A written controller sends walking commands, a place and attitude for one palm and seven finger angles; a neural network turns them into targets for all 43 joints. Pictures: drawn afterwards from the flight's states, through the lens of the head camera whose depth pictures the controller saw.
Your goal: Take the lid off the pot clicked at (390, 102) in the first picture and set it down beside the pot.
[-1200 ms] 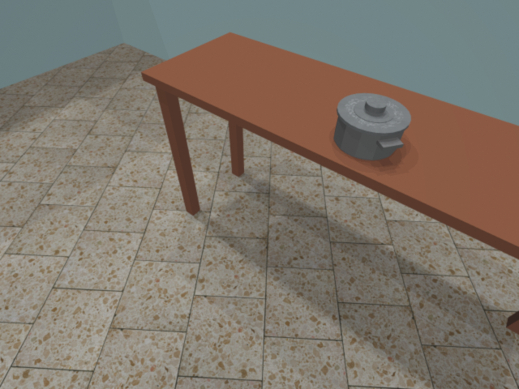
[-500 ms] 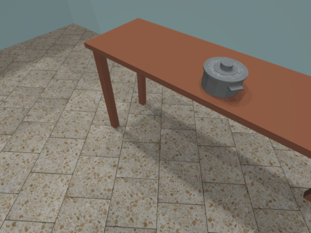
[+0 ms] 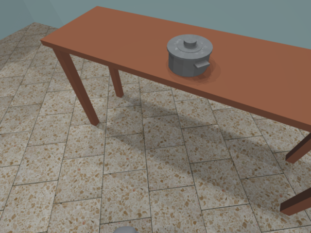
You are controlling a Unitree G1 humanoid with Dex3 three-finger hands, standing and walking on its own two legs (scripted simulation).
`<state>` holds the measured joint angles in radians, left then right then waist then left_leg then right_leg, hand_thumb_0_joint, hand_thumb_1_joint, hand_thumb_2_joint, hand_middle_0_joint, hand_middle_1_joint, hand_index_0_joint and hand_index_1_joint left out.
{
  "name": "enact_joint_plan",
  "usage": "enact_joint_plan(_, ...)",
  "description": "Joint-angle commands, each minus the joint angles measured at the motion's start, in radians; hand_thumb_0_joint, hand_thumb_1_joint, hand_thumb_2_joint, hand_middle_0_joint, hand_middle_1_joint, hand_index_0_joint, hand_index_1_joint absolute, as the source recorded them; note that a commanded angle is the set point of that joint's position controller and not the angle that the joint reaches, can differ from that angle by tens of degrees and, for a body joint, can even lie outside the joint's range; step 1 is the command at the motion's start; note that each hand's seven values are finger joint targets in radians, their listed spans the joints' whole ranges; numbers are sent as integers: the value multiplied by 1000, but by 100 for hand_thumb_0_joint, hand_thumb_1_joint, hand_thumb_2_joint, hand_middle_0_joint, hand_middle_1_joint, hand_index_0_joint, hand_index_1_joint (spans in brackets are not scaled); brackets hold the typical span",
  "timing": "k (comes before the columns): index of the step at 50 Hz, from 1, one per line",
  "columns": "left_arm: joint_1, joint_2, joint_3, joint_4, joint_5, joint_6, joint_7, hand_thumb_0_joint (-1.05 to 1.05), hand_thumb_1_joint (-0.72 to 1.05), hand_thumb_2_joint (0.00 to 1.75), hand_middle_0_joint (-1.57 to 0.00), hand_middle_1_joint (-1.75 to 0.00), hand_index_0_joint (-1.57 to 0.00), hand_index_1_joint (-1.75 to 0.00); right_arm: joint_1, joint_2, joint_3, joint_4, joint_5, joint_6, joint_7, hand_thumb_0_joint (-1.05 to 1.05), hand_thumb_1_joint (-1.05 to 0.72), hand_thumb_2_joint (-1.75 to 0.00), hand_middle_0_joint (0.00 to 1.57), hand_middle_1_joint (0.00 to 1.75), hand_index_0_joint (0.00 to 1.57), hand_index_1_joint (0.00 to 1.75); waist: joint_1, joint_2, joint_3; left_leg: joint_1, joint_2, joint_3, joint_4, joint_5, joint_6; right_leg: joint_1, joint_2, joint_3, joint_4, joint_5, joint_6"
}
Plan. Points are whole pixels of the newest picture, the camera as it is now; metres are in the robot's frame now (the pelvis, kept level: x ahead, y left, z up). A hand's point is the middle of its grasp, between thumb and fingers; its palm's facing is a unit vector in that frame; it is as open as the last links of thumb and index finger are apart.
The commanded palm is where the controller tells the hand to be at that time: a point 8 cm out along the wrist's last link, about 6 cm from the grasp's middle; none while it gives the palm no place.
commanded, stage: turn to face it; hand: left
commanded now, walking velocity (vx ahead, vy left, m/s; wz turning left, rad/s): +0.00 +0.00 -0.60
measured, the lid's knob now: (190, 41) +0.74 -0.07 +0.09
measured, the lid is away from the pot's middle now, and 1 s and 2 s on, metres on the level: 0.00 0.00 0.00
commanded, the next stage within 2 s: take the last steps up to it in 0.52 s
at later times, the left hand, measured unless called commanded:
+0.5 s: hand out of the picture +0.12 +0.25 -0.15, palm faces -0.20 -0.95 -0.25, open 7.4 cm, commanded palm none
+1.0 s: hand out of the picture +0.13 +0.22 -0.18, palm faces -0.33 -0.93 -0.18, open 7.3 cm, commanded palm none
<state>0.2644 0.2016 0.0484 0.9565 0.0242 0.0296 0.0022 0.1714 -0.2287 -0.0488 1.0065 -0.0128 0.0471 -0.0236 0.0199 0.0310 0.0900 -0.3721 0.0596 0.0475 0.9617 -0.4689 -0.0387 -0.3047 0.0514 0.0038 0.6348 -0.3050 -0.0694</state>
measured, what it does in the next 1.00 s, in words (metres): steps on the spot, turning right: left foot, then right foot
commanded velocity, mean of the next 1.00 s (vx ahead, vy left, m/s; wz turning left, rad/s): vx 0.12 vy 0.03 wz -0.23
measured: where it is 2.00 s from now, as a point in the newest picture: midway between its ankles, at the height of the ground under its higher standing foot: outside the picture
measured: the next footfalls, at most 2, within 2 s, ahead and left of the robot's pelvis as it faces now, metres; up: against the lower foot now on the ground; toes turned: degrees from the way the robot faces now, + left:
left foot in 0.38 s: +0.05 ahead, +0.17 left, +0.00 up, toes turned -13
right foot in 0.68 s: -0.01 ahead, -0.10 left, +0.00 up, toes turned -21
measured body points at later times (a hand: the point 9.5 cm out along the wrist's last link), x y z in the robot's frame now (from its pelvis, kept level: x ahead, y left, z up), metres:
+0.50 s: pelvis -0.01 +0.04 +0.01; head +0.02 +0.06 +0.46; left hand +0.13 +0.30 -0.13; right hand -0.01 -0.21 -0.12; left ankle +0.01 +0.17 -0.73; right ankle -0.03 -0.08 -0.67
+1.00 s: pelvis +0.06 +0.05 +0.00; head +0.07 +0.06 +0.45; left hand +0.15 +0.27 -0.16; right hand -0.04 -0.18 -0.14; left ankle +0.11 +0.13 -0.73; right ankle -0.05 -0.08 -0.72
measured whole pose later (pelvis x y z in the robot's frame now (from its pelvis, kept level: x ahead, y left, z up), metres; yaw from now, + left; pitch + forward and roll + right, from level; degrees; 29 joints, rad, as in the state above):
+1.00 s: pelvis +0.06 +0.05 +0.00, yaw -21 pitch +0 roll -2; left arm 0.33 0.20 0.06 1.02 0.03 0.00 0.00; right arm 0.36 -0.19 -0.05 1.02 -0.03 -0.03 0.01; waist -0.02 -0.01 0.00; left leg -0.31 0.06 0.10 0.60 -0.31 0.00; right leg -0.18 -0.02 0.00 0.57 -0.39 0.00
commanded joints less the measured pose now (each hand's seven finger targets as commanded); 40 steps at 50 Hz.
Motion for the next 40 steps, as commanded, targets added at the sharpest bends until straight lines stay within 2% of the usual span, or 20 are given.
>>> enact_joint_plan(1, 13, 202, 59, -82, -6, -20, 20, 0, 90, 90, -20, -30, -20, -30, -31, -84, -26, -103, -3, -32, -4, 0, -90, -90, 20, 30, 20, 30, -4, -98, -95, -147, 21, -75, 140, 61, -17, 102, -281, 410, -326, 296, -133)
enact_joint_plan(5, 56, 200, 66, -75, -5, -19, 16, 0, 90, 90, -20, -30, -20, -30, -33, -73, -28, -112, 0, -30, -5, 0, -90, -90, 20, 30, 20, 30, 14, -124, -140, -124, -2, -58, 28, 78, -28, 166, -241, 397, -313, 331, -120)
enact_joint_plan(10, 57, 208, 73, -87, 0, -9, 12, 0, 90, 90, -20, -30, -20, -30, -41, -70, -28, -137, 6, -34, -9, 0, -90, -90, 20, 30, 20, 30, 21, -175, -136, -65, -25, -58, -105, 58, -18, 139, -220, 446, -322, 265, -116)
enact_joint_plan(14, 0, 214, 77, -110, 2, 2, 9, 0, 90, 90, -20, -30, -20, -30, 20, -73, -27, -138, 12, -44, -14, 0, -90, -90, 20, 30, 20, 30, -5, -185, -136, 57, -54, -58, -308, 69, 7, 71, -195, 484, -321, 228, -93)
enact_joint_plan(16, -43, 203, 75, -124, -4, 7, 10, 0, 90, 90, -20, -30, -20, -30, 125, -78, -25, -113, 14, -55, -20, 0, -90, -90, 20, 30, 20, 30, -54, -164, -158, 246, -53, -57, -529, 187, 23, -30, -144, 447, -268, 159, -37)
enact_joint_plan(17, -47, 167, 68, -139, -10, 8, 7, 0, 90, 90, -20, -30, -20, -30, 155, -122, -30, -110, 9, -64, -25, 0, -90, -90, 20, 30, 20, 30, -67, -49, -158, 359, 45, -158, -642, 157, 61, -161, -66, 376, -172, 48, 10)
enact_joint_plan(18, -40, 116, 57, -155, -15, 7, -6, 0, 90, 90, -20, -30, -20, -30, 136, -214, -45, -133, -7, -65, -24, 0, -90, -90, 20, 30, 20, 30, -58, 221, -124, 406, 281, -428, -751, 143, 144, -337, 65, 192, 52, -126, 68)
enact_joint_plan(19, -76, 138, 65, -175, -2, -2, -11, 0, 90, 90, -20, -30, -20, -30, 107, -235, -45, -162, -10, -60, -27, 0, -90, -90, 20, 30, 20, 30, -49, 183, -63, 247, 409, -493, -777, 200, 227, -338, 16, 89, 273, -217, 105)
enact_joint_plan(20, -88, 146, 69, -169, 6, 2, -12, 0, 90, 90, -20, -30, -20, -30, 74, -207, -33, -170, -15, -62, -21, 0, -90, -90, 20, 30, 20, 30, -37, 152, -50, 123, 394, -507, -783, 180, 253, -292, -23, 115, 398, -201, 108)
enact_joint_plan(22, -32, 137, 68, -119, 3, 10, -26, 0, 90, 90, -20, -30, -20, -30, -18, -151, -14, -172, -17, -63, -23, 0, -90, -90, 20, 30, 20, 30, 15, 122, -46, 114, 232, -242, -721, 315, 197, -260, -41, 79, 478, -99, 115)
enact_joint_plan(24, -33, 111, 49, -110, -4, 13, -31, 0, 90, 90, -20, -30, -20, -30, 6, -147, -12, -159, -17, -63, -23, 0, -90, -90, 20, 30, 20, 30, 0, 158, -75, 195, 178, -115, -658, 509, 178, -228, -47, 18, 368, -101, 118)
enact_joint_plan(28, -112, 82, 24, -128, -9, 4, -28, 0, 90, 90, -20, -30, -20, -30, 130, -175, -25, -99, -19, -58, -16, 0, -90, -90, 20, 30, 20, 30, -60, 178, -94, 257, 214, -97, -583, 726, 186, -97, -45, -54, 104, -125, 105)
enact_joint_plan(31, -39, 94, 28, -93, -9, -8, -23, 0, 90, 90, -20, -30, -20, -30, 140, -178, -30, -79, -11, -51, -11, 0, -90, -90, 20, 30, 20, 30, -23, 117, -113, 170, 184, -65, -480, 640, 124, 122, -27, -75, -153, 68, 86)
enact_joint_plan(32, 17, 128, 36, -73, -5, -19, -18, 0, 90, 90, -20, -30, -20, -30, 148, -148, -23, -76, -6, -54, -6, 0, -90, -90, 20, 30, 20, 30, -2, 52, -152, 85, 142, -23, -393, 454, 82, 269, -80, -9, -235, 134, 64)
enact_joint_plan(33, 68, 223, 55, -53, 4, -33, -5, 0, 90, 90, -20, -30, -20, -30, 153, -76, -4, -93, 3, -58, 0, 0, -90, -90, 20, 30, 20, 30, 15, -202, -195, -143, 30, 84, -191, 76, 22, 445, -313, 302, -320, 160, -26)
enact_joint_plan(34, 131, 278, 63, -43, -6, -30, 1, 0, 90, 90, -20, -30, -20, -30, 77, -75, -1, -123, -5, -55, -2, 0, -90, -90, 20, 30, 20, 30, 71, -254, -158, -236, 7, 27, -43, -177, 11, 374, -450, 447, -383, 80, -134)
enact_joint_plan(35, 130, 246, 63, -37, -3, -32, 12, 0, 90, 90, -20, -30, -20, -30, 51, -90, -5, -124, -9, -48, -2, 0, -90, -90, 20, 30, 20, 30, 69, -253, -127, -265, 21, -41, 51, -135, 24, 315, -429, 481, -421, -104, -169)
enact_joint_plan(36, 88, 220, 59, -34, -4, -34, 14, 0, 90, 90, -20, -30, -20, -30, 45, -90, -10, -106, -11, -53, 6, 0, -90, -90, 20, 30, 20, 30, 49, -233, -64, -299, 38, -54, 99, -67, 28, 269, -402, 467, -440, -198, -174)
enact_joint_plan(38, 14, 169, 41, -42, -1, -50, 13, 0, 90, 90, -20, -30, -20, -30, 96, -73, -12, -62, -18, -60, 24, 0, -90, -90, 20, 30, 20, 30, -9, -154, -39, -214, 54, -24, 64, 45, 19, 167, -336, 305, -420, -121, -138)
enact_joint_plan(40, 4, 166, 39, -35, 4, -61, 12, 0, 90, 90, -20, -30, -20, -30, 122, -43, -13, -47, -12, -59, 34, 0, -90, -90, 20, 30, 20, 30, -22, -153, -14, -117, 45, 12, -33, 76, 13, 74, -318, 238, -441, -111, -120)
